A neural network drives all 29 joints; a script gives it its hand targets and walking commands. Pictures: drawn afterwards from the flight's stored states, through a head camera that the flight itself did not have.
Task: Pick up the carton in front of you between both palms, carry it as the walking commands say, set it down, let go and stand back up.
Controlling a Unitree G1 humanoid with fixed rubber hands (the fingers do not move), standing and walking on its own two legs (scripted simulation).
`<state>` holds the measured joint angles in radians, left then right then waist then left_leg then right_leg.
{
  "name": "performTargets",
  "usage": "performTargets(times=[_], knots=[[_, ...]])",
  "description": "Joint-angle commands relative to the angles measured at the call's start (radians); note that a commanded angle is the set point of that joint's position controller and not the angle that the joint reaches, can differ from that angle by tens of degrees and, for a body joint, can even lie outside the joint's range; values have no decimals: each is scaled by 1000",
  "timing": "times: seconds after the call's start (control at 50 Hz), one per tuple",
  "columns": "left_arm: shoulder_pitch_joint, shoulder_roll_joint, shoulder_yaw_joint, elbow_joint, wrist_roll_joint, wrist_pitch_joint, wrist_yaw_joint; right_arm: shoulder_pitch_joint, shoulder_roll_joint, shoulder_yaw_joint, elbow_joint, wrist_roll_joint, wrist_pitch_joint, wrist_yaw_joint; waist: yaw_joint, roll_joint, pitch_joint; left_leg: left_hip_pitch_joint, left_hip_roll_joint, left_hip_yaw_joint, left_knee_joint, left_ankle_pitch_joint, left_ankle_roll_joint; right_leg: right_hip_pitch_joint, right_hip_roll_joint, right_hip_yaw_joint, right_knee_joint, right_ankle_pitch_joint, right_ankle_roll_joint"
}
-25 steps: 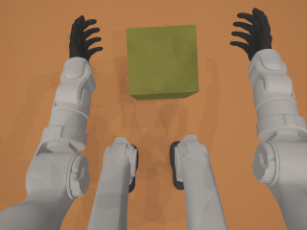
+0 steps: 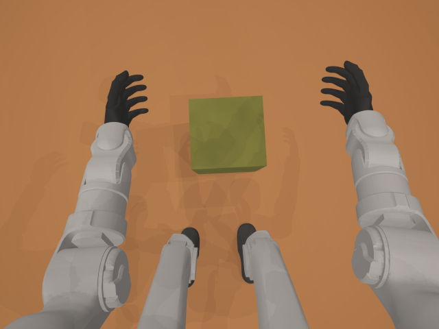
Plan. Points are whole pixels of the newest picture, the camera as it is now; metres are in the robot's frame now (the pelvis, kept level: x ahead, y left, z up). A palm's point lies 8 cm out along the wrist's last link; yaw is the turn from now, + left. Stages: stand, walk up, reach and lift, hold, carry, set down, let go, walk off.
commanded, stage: let go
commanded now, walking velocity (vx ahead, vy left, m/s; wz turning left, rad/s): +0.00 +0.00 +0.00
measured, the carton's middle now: (226, 140) +0.50 -0.02 -0.52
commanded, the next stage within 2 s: stand in 1.14 s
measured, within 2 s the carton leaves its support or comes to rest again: neither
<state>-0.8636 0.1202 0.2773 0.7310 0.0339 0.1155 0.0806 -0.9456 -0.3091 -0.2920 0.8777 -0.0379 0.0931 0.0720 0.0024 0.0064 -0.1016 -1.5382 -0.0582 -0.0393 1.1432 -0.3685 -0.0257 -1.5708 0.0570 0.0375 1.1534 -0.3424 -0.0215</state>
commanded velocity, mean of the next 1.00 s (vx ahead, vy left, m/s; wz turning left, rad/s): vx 0.00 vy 0.00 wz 0.00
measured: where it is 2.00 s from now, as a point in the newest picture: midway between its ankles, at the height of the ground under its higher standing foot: (218, 265)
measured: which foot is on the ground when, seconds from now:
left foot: down 0.00-1.00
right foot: down 0.00-1.00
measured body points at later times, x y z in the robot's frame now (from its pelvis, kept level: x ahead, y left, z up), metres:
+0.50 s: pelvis +0.07 +0.01 +0.11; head +0.22 +0.00 +0.53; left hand +0.33 +0.22 +0.01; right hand +0.33 -0.23 +0.00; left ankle +0.06 +0.12 -0.61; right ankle +0.07 -0.10 -0.61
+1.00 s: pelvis +0.08 +0.02 +0.13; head +0.09 +0.02 +0.58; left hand +0.26 +0.25 +0.06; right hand +0.25 -0.22 +0.06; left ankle +0.06 +0.12 -0.61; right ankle +0.07 -0.10 -0.61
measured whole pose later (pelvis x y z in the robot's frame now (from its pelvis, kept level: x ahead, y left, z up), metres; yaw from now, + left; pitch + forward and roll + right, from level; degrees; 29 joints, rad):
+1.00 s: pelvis +0.08 +0.02 +0.13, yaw -1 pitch -5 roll +0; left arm 0.21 0.21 0.04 0.42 0.01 0.14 -0.07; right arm 0.22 -0.22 -0.04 0.42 -0.01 0.14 0.08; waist 0.00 0.01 0.11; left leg -0.08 -0.04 -0.05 0.45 -0.29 0.03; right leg -0.10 0.03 0.06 0.44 -0.26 0.00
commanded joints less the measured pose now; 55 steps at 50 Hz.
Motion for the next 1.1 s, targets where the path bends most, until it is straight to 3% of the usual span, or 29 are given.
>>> performTargets(times=[0.0, 0.08, 0.16, 0.34, 0.58, 0.84, 1.08], knots=[[-14, 90, -5, -114, 38, -22, -14, -31, -98, -11, -125, -42, -17, -10, -13, -56, -924, 437, -19, 66, -147, 243, -28, 799, -14, -5, -149, 399, 43], [160, 101, -44, -190, 63, -32, -41, 156, -69, 15, -235, -52, -24, -21, -12, -49, -890, 545, -18, 66, -223, 285, -18, 931, -17, 6, -225, 449, 40], [277, 110, -85, -252, 35, -55, -63, 278, -49, 54, -332, -12, -48, -22, -11, -44, -779, 633, -8, 46, -296, 325, -6, 1014, -24, 22, -289, 494, 35], [653, 116, -138, -227, -6, -122, -94, 668, 2, 122, -339, 31, -108, -23, -1, -46, -572, 819, 11, 12, -424, 439, -1, 1179, -37, 41, -399, 628, 40], [1017, 151, -198, -359, -40, -150, -121, 1070, 6, 186, -473, 47, -138, -24, -1, 0, -226, 1272, 29, -12, -669, 497, -1, 1366, -23, 7, -670, 484, 35], [1041, 176, -214, -397, -33, -22, -150, 1116, -8, 222, -539, 34, 2, 6, -6, 23, 170, 1340, 49, 0, -811, 178, 16, 1488, -16, -30, -774, 167, 29], [1038, 177, -202, -408, -13, 20, -148, 1120, 2, 215, -568, 18, 45, 4, -2, 5, 170, 1419, 37, 7, -778, 264, 17, 1527, -15, -21, -760, 244, 32]])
